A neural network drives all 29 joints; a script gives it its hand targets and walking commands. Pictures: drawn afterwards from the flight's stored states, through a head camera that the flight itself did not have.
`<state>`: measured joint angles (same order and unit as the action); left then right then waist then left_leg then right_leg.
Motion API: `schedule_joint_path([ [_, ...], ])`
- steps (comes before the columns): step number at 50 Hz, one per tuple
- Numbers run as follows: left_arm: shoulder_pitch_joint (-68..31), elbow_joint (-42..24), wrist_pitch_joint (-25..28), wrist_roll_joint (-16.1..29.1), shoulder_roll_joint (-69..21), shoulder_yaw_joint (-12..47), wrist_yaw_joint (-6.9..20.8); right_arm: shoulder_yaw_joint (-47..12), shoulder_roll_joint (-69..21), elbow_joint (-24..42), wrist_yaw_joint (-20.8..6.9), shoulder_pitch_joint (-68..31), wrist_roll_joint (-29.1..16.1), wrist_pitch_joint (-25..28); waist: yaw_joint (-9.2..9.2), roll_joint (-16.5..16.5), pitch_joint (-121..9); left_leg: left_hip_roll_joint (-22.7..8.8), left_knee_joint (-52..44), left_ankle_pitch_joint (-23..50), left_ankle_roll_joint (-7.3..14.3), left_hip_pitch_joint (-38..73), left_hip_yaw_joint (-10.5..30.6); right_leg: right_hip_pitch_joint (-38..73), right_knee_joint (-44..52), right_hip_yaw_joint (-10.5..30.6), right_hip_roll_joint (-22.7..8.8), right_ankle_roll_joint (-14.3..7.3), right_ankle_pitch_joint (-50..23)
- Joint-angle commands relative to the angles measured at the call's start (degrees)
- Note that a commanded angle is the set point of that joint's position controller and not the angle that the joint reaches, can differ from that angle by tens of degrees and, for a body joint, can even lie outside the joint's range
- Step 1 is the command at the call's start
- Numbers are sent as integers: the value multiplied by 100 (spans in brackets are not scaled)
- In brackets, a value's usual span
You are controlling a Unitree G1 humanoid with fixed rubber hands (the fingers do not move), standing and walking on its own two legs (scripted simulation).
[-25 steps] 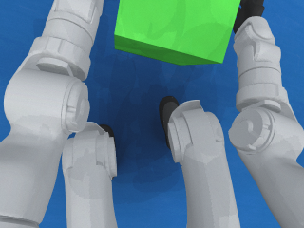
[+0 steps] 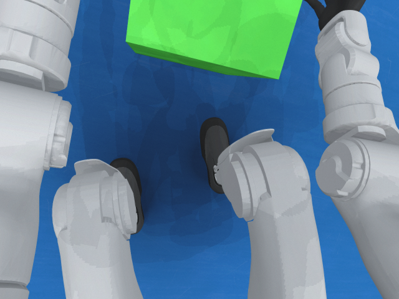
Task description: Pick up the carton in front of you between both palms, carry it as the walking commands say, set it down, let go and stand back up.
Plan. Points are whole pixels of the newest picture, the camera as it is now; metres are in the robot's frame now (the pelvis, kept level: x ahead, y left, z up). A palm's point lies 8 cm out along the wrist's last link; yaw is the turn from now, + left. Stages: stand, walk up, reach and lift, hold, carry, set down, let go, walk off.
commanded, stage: set down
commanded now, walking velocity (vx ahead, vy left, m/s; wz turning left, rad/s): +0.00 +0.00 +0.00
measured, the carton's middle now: (204, 1) +0.52 -0.10 -0.26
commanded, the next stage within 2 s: let go in 0.94 s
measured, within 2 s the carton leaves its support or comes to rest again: neither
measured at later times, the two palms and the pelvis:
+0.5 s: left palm out of the picture +0.62 +0.07 +0.00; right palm out of the picture +0.48 -0.29 -0.01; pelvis +0.01 +0.00 +0.10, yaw +0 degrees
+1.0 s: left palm out of the picture +0.62 +0.08 +0.15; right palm out of the picture +0.47 -0.29 +0.14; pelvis +0.04 +0.00 +0.23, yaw +1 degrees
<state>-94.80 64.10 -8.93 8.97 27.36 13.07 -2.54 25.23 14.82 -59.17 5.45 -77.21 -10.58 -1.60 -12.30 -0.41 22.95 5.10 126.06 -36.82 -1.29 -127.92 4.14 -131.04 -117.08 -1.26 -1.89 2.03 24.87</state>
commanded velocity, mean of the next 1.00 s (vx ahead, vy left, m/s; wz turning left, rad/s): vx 0.00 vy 0.00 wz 0.00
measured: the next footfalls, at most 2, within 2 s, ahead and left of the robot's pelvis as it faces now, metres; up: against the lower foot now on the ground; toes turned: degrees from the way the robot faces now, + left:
none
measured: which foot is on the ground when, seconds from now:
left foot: down 0.00-1.00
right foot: down 0.00-1.00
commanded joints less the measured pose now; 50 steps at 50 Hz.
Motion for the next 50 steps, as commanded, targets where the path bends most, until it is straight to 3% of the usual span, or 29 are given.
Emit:
schedule_joint_path([
  [1,-2027,-1025,8,-107,380,-273,-75,-108,866,1140,171,-865,-134,-45,-822,1603,-8327,-162,-1221,1554,30,3384,-426,4888,718,-414,252,85,-2737],
  [4,-1922,-1245,-213,-232,466,-516,-105,-196,820,1695,358,-613,-81,-333,-781,1510,-8876,-65,-1464,1174,85,3512,-600,5447,1059,-479,365,60,-2584],
  [7,-1622,-890,-373,-306,462,-758,-40,-247,541,1847,467,-483,45,-579,-692,1247,-8264,-34,-1786,653,161,3080,-653,5302,1410,-487,417,78,-2106],
  [12,-1214,-254,-350,-459,447,-1150,187,-343,95,1945,447,-497,253,-725,-489,789,-7400,-17,-2283,436,261,2425,-618,5038,1774,-469,430,184,-1731],
  [15,-1102,-109,-317,-635,487,-1363,266,-336,-37,2026,408,-457,339,-772,-411,691,-7386,7,-2554,460,271,2383,-616,5110,1982,-464,452,233,-1693],
  [19,-1077,-262,-329,-798,488,-1485,319,-240,-72,2174,380,-251,436,-848,-456,824,-7760,48,-2901,584,231,2768,-642,5257,2305,-512,485,251,-1763],
  [26,-1004,-1079,-550,-820,315,-1325,341,-48,117,2737,308,271,473,-1036,-655,1409,-8830,123,-3495,1299,98,4215,-659,5562,2905,-661,538,192,-2368],
  [31,-788,-1417,-711,-861,201,-1349,368,-36,115,2964,203,598,404,-1165,-612,1616,-8986,133,-3963,1808,52,4895,-633,5756,3376,-664,547,179,-2763],
  [38,-311,-1226,-694,-1102,77,-1657,454,6,-76,2864,67,926,528,-1157,-482,1429,-8583,127,-4771,2102,49,5150,-579,6225,4081,-614,547,237,-3020],
  [47,89,-958,-573,-1325,-113,-1974,562,192,-266,2777,-55,1169,897,-1037,-470,1190,-8099,122,-5862,2233,41,5723,-453,6750,5036,-616,523,269,-2947],
  [50,459,-967,-516,-1483,-238,-2178,544,171,-357,2811,-153,1425,1047,-977,-370,1119,-8196,118,-6181,2452,21,6012,-441,7110,5301,-611,516,272,-3053],
])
